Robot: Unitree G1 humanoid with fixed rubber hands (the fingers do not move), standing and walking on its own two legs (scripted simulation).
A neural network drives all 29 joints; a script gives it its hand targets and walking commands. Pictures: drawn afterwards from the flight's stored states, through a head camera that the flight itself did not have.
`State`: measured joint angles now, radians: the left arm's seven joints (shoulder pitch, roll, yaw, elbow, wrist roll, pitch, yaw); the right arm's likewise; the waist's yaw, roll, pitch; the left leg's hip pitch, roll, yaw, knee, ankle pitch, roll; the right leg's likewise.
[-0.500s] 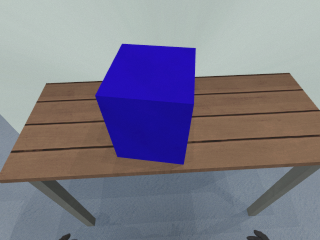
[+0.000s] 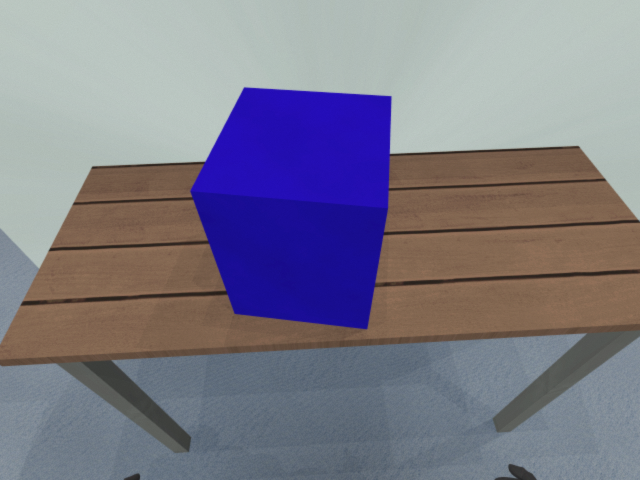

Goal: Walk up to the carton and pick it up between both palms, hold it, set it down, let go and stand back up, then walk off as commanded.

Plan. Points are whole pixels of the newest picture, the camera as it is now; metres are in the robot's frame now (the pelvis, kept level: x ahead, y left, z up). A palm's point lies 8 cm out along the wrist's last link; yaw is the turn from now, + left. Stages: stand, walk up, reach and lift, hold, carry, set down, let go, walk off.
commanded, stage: walk off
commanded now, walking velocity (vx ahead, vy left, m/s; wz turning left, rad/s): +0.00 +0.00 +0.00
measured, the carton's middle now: (307, 212) +0.44 +0.02 +0.08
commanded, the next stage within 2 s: none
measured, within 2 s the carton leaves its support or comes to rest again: neither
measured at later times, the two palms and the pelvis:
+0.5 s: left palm out of the picture +0.04 +0.24 -0.11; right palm out of the picture +0.09 -0.33 -0.13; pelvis -0.03 -0.05 -0.01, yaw +0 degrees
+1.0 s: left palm out of the picture +0.01 +0.25 -0.10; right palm out of the picture -0.08 -0.33 -0.16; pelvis -0.13 -0.04 -0.02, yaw +0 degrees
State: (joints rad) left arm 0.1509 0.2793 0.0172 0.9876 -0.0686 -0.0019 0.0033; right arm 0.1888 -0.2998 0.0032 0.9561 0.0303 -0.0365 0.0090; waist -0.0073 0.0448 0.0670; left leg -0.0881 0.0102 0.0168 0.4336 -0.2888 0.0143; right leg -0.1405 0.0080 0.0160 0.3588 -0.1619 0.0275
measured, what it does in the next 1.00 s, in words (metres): walks backwards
